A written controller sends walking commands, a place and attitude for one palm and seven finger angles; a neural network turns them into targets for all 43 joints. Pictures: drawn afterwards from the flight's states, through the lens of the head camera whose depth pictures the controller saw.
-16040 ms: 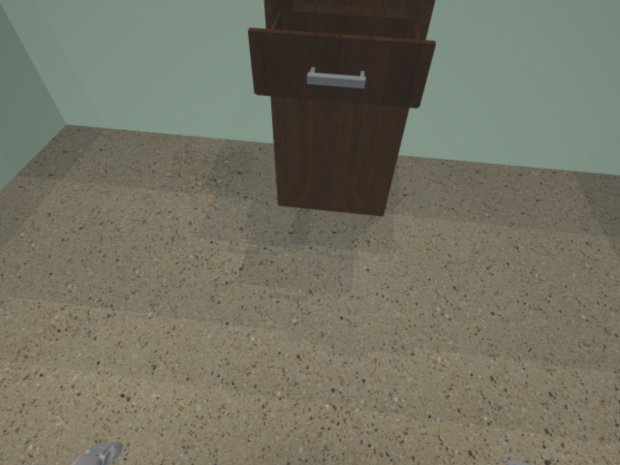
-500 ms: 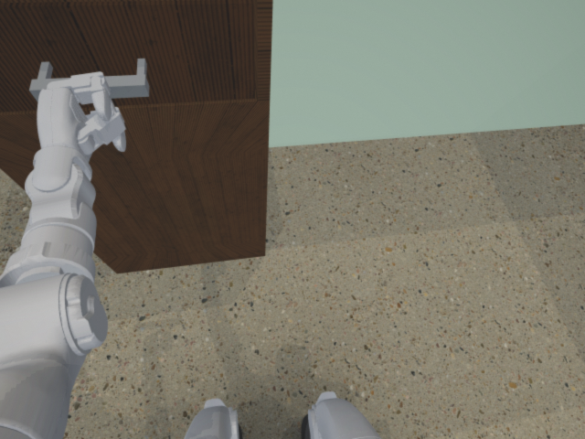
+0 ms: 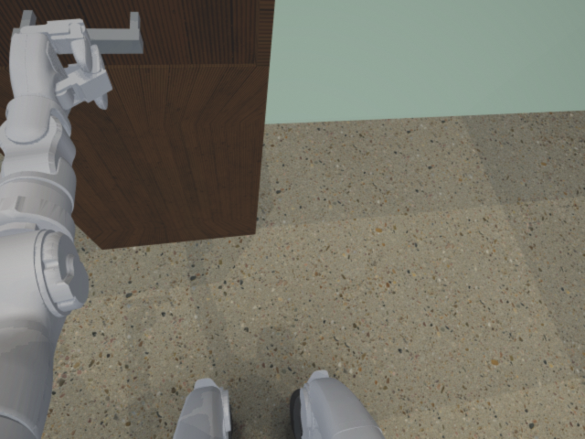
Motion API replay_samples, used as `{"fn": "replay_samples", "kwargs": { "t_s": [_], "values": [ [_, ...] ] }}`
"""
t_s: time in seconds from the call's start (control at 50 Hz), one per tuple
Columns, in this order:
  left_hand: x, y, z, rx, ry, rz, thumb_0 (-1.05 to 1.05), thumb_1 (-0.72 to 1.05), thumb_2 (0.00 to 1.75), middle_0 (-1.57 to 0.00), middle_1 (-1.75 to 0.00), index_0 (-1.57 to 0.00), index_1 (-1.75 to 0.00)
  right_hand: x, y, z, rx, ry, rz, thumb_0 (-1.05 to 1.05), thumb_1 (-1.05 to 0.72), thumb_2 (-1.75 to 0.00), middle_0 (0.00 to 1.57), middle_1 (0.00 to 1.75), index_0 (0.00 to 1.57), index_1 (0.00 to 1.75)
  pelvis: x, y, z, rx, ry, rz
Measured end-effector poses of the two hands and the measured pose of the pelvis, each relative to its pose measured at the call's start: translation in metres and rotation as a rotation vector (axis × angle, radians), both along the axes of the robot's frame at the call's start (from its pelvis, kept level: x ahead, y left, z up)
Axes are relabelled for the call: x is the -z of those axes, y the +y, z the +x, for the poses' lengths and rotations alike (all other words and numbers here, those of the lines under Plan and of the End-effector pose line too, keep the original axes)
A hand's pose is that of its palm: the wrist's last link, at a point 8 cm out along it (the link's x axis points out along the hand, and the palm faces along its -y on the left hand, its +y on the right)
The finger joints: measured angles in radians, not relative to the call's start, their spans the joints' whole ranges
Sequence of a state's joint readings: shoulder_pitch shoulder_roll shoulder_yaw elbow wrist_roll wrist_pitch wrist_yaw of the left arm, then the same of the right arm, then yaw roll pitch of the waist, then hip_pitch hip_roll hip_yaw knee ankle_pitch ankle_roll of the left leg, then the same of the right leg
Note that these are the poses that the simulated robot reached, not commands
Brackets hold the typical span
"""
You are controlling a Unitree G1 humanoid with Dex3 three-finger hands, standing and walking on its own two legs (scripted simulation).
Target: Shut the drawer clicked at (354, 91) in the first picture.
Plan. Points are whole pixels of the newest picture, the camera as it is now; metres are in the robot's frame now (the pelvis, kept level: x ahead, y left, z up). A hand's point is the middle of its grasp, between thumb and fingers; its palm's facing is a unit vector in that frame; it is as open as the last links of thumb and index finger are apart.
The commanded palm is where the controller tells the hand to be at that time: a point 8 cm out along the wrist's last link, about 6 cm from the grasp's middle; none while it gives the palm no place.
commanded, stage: pull the fist back off the drawer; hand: left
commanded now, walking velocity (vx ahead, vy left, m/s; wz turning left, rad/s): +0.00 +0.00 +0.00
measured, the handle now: (82, 30) +0.63 +0.20 +0.10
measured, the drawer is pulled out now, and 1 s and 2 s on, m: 0.00 0.00 0.00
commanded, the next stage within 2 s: draw the hand back to the body in 0.62 s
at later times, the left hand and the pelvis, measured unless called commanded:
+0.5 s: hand (114, 77) +0.55 +0.16 +0.10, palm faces +0.04 -1.00 -0.02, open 3.2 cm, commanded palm +0.51 +0.20 +0.10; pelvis +0.01 +0.00 +0.01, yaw -2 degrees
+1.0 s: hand (75, 116) +0.47 +0.19 +0.12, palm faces +0.06 -1.00 -0.01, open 3.3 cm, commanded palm +0.43 +0.23 +0.14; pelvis +0.06 +0.00 +0.04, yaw -1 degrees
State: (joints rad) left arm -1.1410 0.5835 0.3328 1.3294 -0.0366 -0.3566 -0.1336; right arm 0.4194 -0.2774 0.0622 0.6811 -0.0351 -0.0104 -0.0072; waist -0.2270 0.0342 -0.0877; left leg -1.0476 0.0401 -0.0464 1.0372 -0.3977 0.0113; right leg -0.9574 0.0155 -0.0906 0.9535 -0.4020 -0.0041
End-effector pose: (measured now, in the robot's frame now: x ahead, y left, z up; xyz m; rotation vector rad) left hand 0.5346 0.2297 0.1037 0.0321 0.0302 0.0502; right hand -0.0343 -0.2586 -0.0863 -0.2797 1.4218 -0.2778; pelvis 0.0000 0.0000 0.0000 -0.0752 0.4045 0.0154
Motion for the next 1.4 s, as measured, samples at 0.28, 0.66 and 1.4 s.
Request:
{"fn": "replay_samples", "kwargs": {
  "t_s": [0.28,0.66,1.4],
  "values": [
    [0.000,-0.007,-0.002,-0.001,0.001,0.000,0.01,0.77,1.00,-1.40,-1.60,-1.40,-1.60,0.001,0.007,-0.016,0.005,0.017,0.023,0.01,-0.91,-0.89,0.20,0.30,0.21,0.30,0.002,0.003,-0.006,0.007,-0.001,0.001],
    [0.005,-0.019,-0.014,-0.009,-0.012,-0.018,0.02,0.89,0.91,-1.40,-1.60,-1.40,-1.60,-0.002,0.005,0.049,0.046,-0.082,0.075,0.01,-0.91,-0.89,0.20,0.30,0.21,0.30,-0.016,0.000,0.030,0.049,-0.053,0.027],
    [-0.077,0.024,-0.208,-0.158,-0.048,0.203,0.02,0.90,0.90,-1.40,-1.60,-1.41,-1.60,-0.071,0.024,0.257,-0.180,-0.670,0.132,0.01,-0.91,-0.89,0.20,0.30,0.20,0.30,-0.064,-0.006,0.052,0.021,-0.358,0.067]
  ]
}}
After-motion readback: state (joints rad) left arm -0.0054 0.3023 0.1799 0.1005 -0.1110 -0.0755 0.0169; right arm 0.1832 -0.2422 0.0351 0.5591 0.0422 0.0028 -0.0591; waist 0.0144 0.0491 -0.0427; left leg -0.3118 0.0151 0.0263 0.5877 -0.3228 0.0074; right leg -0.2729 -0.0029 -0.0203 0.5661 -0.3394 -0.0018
